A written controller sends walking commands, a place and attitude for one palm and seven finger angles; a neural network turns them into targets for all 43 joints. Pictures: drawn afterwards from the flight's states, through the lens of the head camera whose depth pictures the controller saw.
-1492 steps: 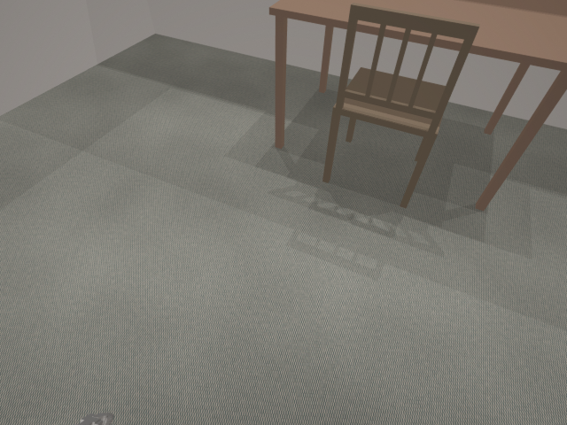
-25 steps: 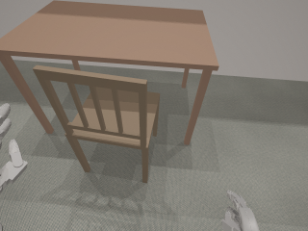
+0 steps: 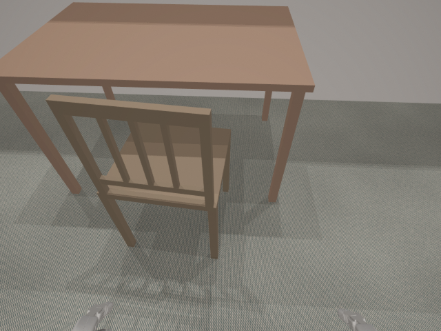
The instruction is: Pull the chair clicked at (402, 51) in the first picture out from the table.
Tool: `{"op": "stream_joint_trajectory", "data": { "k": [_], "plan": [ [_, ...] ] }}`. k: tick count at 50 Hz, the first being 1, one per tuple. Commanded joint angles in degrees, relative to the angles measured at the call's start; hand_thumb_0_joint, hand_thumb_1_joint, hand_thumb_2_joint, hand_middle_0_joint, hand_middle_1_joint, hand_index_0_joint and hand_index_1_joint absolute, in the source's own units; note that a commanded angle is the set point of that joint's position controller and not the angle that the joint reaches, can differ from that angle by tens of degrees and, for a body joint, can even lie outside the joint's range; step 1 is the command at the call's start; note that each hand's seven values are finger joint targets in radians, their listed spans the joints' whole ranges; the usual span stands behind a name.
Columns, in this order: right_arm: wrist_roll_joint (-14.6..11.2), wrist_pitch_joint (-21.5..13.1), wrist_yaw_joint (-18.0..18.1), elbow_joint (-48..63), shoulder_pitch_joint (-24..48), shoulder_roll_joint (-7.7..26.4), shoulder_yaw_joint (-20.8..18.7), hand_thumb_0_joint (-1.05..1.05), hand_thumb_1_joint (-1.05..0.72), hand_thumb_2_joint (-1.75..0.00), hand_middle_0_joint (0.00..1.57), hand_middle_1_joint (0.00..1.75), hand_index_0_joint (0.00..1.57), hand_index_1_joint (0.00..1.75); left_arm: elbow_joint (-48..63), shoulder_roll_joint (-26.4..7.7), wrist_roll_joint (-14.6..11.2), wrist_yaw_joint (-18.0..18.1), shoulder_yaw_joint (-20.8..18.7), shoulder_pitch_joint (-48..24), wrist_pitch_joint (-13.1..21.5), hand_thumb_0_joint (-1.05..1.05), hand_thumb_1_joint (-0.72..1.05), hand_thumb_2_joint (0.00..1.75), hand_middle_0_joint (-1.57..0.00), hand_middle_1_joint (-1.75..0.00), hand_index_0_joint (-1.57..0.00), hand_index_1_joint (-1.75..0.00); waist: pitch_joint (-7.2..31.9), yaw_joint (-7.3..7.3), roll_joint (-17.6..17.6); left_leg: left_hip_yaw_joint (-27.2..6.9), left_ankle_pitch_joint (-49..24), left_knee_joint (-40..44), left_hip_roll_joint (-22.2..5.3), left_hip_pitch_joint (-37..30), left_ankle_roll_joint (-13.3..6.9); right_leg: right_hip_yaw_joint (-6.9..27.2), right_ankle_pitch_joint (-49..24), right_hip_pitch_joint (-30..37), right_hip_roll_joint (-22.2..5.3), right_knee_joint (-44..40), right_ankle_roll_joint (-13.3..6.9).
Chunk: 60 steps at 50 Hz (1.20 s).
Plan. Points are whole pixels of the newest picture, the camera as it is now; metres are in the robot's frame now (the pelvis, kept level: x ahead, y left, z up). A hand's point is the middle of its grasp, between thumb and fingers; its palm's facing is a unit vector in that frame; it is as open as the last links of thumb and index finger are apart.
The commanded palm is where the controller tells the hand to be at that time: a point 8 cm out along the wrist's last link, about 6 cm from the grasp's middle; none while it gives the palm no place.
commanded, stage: let the arm hang, fingers relaxed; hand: left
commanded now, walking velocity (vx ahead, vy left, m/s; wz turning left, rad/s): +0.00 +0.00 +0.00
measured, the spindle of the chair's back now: (142, 154) +0.60 +0.26 -0.10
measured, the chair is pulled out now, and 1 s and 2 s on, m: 0.17 0.17 0.17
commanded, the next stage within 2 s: look to check the result in 0.88 s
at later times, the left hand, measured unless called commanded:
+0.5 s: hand out of the picture +0.00 +0.17 -0.16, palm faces +0.00 -0.98 -0.22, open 7.3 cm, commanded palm none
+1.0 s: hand out of the picture +0.03 +0.15 -0.16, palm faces -0.01 -0.98 -0.20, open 7.3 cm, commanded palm none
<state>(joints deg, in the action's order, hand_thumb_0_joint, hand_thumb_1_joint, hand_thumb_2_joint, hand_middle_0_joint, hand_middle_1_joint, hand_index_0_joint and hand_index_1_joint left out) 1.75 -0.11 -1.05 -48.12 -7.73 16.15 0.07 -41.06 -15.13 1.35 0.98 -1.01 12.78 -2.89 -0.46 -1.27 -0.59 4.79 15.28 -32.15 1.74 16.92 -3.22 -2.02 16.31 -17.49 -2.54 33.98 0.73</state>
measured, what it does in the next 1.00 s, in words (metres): stands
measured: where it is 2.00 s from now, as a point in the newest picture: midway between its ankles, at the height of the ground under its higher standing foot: outside the picture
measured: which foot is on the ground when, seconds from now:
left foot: down 0.00-1.00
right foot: down 0.00-1.00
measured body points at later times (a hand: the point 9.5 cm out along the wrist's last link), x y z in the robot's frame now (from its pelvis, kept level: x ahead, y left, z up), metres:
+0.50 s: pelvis +0.01 -0.01 +0.01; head +0.03 -0.02 +0.46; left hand +0.00 +0.22 -0.14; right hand +0.00 -0.23 -0.15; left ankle +0.02 +0.08 -0.73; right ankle +0.02 -0.13 -0.73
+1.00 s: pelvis +0.02 -0.02 +0.02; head +0.03 -0.02 +0.47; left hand +0.03 +0.20 -0.14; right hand +0.01 -0.24 -0.15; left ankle +0.02 +0.08 -0.73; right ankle +0.02 -0.13 -0.73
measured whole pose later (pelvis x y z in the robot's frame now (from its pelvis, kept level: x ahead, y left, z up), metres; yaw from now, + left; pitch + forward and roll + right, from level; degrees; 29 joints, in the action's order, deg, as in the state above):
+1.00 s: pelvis +0.02 -0.02 +0.02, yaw -1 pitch -1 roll +0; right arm 1.2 0.2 1.4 -65.4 -14.5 8.9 -0.4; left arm -65.7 -9.1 0.5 2.1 0.4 13.6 0.8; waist -2.7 -0.6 0.0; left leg 4.7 11.2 -21.1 -0.3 8.6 -1.0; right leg -2.1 11.7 -9.1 0.1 22.1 -1.1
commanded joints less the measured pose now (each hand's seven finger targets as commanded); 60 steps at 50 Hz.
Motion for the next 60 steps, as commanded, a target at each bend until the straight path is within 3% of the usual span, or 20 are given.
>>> {"op": "stream_joint_trajectory", "data": {
  "k": [1, 2, 6, 7, 8, 14, 20, 27, 35, 38, 45, 48, 50, 60],
  "plan": [
    [0.1, 0.1, 1.2, -0.4, -0.4, 5.6, -1.2, 0.00, -0.90, -0.90, 0.20, 0.30, 0.20, 0.30, -4.7, -7.0, 0.1, 0.4, -0.7, -0.3, 2.8, 0.00, 0.90, 0.90, -0.20, -0.30, -0.20, -0.30, 0.7, 0.90, -0.6, -9.1, -0.8, 11.8, -6.9, -1.5, 0.4, 6.4, -2.2, 2.8, -3.6, -10.6, -2.5],
    [0.1, 0.0, 1.4, -1.7, -0.8, 5.2, -1.1, 0.00, -0.90, -0.90, 0.20, 0.30, 0.20, 0.30, -7.1, -6.7, 0.0, 0.4, -0.6, 0.0, 3.0, 0.00, 0.90, 0.90, -0.20, -0.30, -0.20, -0.30, 1.1, 0.98, -3.3, -9.1, -1.2, 12.5, -7.1, -2.1, 0.5, 6.3, -3.3, 3.8, -3.3, -10.8, -2.5],
    [-0.3, -0.2, 2.3, -6.4, -3.7, 2.7, -1.1, 0.00, -0.90, -0.90, 0.20, 0.30, 0.20, 0.30, -14.4, -4.4, -0.4, 0.6, -0.8, 2.8, 3.5, 0.00, 0.90, 0.90, -0.20, -0.30, -0.20, -0.30, 3.9, 1.28, -8.2, -8.2, -4.7, 12.5, -7.6, -5.2, 0.6, 5.2, -7.6, 7.5, -3.4, -12.6, -2.9],
    [-0.4, -0.2, 2.5, -7.3, -4.5, 2.5, -1.1, 0.00, -0.90, -0.90, 0.20, 0.30, 0.20, 0.30, -15.7, -4.1, -0.5, 0.5, -0.6, 3.3, 3.6, 0.00, 0.90, 0.90, -0.20, -0.30, -0.20, -0.30, 4.2, 1.14, -8.0, -8.1, -4.8, 12.5, -7.6, -5.5, 0.7, 5.3, -7.9, 7.8, -3.4, -13.0, -3.0],
    [-0.6, 0.0, 2.6, -7.9, -5.3, 2.4, -1.3, 0.00, -0.90, -0.90, 0.20, 0.30, 0.20, 0.30, -16.7, -3.8, -0.4, 0.6, -0.5, 3.4, 3.7, 0.00, 0.90, 0.90, -0.20, -0.30, -0.20, -0.30, 3.3, 1.07, -4.5, -8.5, -5.0, 12.2, -7.7, -6.2, 0.6, 5.0, -7.8, 7.1, -3.3, -13.8, -3.0],
    [-0.6, 0.4, 3.0, -12.0, -9.5, 0.8, -1.6, 0.00, -0.90, -0.90, 0.20, 0.30, 0.20, 0.30, -21.5, -1.4, -0.6, 0.9, 0.4, 4.6, 3.4, 0.00, 0.90, 0.90, -0.20, -0.30, -0.20, -0.30, -0.9, 0.51, -1.5, -9.0, -0.3, 14.6, -8.3, -5.3, 0.5, 4.5, -3.7, 4.8, -2.9, -15.2, -3.0],
    [-0.6, 0.2, 3.1, -14.0, -11.0, -0.7, -1.4, 0.00, -0.90, -0.90, 0.20, 0.30, 0.20, 0.30, -23.2, 0.0, -0.6, 1.3, 0.6, 5.3, 3.6, 0.00, 0.90, 0.90, -0.20, -0.30, -0.20, -0.30, -1.7, 0.61, 2.4, -8.1, -2.9, 14.1, -7.9, -5.6, 0.5, 5.0, -4.6, 4.6, -3.1, -15.2, -2.9],
    [-0.5, 0.0, 3.0, -15.3, -10.6, -1.9, -1.2, 0.00, -0.90, -0.90, 0.20, 0.30, 0.20, 0.30, -23.0, 0.6, -0.5, 1.6, 0.4, 4.5, 3.7, 0.00, 0.90, 0.90, -0.20, -0.30, -0.20, -0.30, -2.9, 0.67, 2.7, -7.3, -5.6, 14.0, -7.8, -6.0, 0.8, 5.3, -6.3, 4.5, -3.2, -14.9, -2.7],
    [-0.4, -0.2, 3.0, -15.8, -9.7, -2.3, -1.0, 0.00, -0.90, -0.90, 0.20, 0.30, 0.20, 0.30, -22.7, 0.2, -0.5, 1.6, 0.2, 3.3, 3.9, 0.00, 0.90, 0.90, -0.20, -0.30, -0.20, -0.30, -3.1, 0.87, -0.4, -6.9, -7.5, 14.8, -8.1, -7.0, 1.1, 5.7, -7.9, 5.4, -3.1, -15.5, -2.6],
    [-0.5, -0.1, 2.9, -15.7, -9.5, -2.0, -1.1, 0.00, -0.90, -0.90, 0.20, 0.30, 0.20, 0.30, -22.5, 0.0, -0.5, 1.6, 0.2, 3.1, 3.9, 0.00, 0.90, 0.90, -0.20, -0.30, -0.20, -0.30, -4.2, 0.85, 0.2, -6.9, -6.5, 15.1, -8.1, -7.0, 1.2, 5.5, -6.9, 4.9, -3.1, -16.3, -2.6],
    [-0.5, -0.3, 3.0, -15.8, -9.8, -1.5, -1.1, 0.00, -0.90, -0.90, 0.20, 0.30, 0.20, 0.30, -22.6, -0.3, -0.6, 1.5, 0.2, 3.1, 4.2, 0.00, 0.90, 0.90, -0.20, -0.30, -0.20, -0.30, -1.5, 0.61, 1.3, -6.6, -8.8, 14.8, -8.1, -9.1, 1.3, 6.0, -9.5, 6.4, -3.3, -16.5, -2.6],
    [-0.6, -0.1, 3.1, -15.8, -9.6, -1.6, -1.1, 0.00, -0.90, -0.90, 0.20, 0.30, 0.20, 0.30, -22.8, -0.1, -0.5, 1.6, 0.2, 3.2, 4.2, 0.00, 0.90, 0.90, -0.20, -0.30, -0.20, -0.30, -2.9, 0.58, 1.5, -6.7, -8.7, 14.8, -8.1, -9.1, 1.4, 5.9, -9.2, 5.7, -3.3, -16.9, -2.6],
    [-0.5, -0.3, 3.1, -16.1, -9.9, -1.7, -1.1, 0.00, -0.90, -0.90, 0.20, 0.30, 0.20, 0.30, -22.9, 0.0, -0.6, 1.5, 0.2, 3.7, 4.3, 0.00, 0.90, 0.90, -0.20, -0.30, -0.20, -0.30, -1.7, 0.59, 0.7, -6.5, -9.4, 14.7, -8.2, -9.6, 1.3, 6.0, -9.9, 6.4, -3.4, -16.8, -2.6],
    [-0.6, -0.2, 3.3, -16.3, -9.9, -2.0, -1.1, 0.00, -0.90, -0.90, 0.20, 0.30, 0.20, 0.30, -23.6, 0.7, -0.6, 1.6, 0.3, 4.5, 4.3, 0.00, 0.90, 0.90, -0.20, -0.30, -0.20, -0.30, -2.8, 0.53, 0.6, -6.6, -8.4, 15.0, -8.2, -9.9, 1.4, 6.2, -8.8, 5.8, -3.2, -17.4, -2.7]
  ]
}}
